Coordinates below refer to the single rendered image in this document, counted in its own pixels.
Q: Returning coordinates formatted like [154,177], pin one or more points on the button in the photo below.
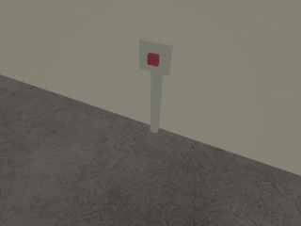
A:
[153,59]

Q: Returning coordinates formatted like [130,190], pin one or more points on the panel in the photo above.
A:
[164,50]

